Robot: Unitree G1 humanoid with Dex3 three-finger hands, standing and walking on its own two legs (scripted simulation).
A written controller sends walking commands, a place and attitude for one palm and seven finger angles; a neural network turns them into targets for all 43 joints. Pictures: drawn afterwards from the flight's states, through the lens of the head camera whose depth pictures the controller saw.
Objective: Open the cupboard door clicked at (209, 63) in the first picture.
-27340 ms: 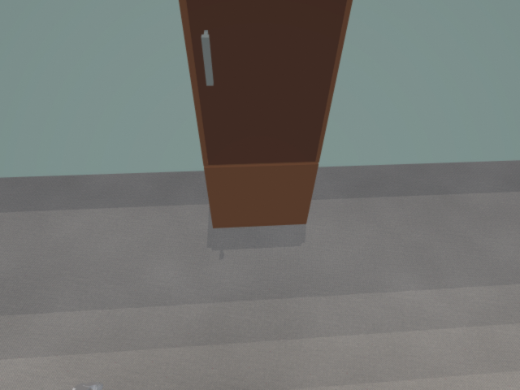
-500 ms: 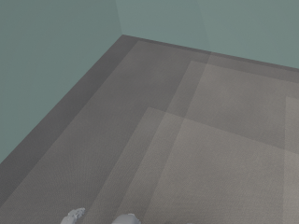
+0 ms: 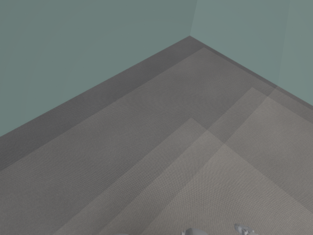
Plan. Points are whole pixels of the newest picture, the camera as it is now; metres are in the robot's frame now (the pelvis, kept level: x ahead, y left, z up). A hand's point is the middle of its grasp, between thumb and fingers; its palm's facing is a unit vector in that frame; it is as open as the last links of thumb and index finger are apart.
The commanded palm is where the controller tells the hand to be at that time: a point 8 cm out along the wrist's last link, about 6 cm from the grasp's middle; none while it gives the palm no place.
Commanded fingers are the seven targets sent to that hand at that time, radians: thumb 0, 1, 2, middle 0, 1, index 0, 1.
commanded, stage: turn to face it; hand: left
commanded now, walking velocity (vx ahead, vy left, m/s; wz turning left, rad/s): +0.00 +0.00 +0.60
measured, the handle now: out of the picture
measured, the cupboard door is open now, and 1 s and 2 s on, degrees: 42 42 42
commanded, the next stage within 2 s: none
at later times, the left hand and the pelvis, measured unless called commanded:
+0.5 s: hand out of the picture +0.05 +0.15 -0.14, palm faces +0.29 -0.92 -0.26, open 7.3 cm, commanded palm none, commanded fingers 0.00 0.90 0.90 -0.20 -0.30 -0.20 -0.30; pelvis +0.02 -0.05 +0.02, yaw +18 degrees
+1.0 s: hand out of the picture -0.04 +0.20 -0.15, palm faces +0.58 -0.77 -0.26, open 7.4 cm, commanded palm none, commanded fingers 0.00 0.90 0.90 -0.20 -0.30 -0.20 -0.30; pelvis +0.02 -0.02 +0.01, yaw +35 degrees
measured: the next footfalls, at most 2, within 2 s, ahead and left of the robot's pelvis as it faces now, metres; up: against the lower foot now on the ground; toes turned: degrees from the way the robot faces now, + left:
right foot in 0.28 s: +0.07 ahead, -0.14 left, +0.00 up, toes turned +6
left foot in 0.72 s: -0.01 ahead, +0.09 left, +0.00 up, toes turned +33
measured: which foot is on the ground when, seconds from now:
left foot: down 0.00-0.28, up 0.30-0.70, down 0.72-1.00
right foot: up 0.00-0.26, down 0.28-0.72, up 0.74-1.00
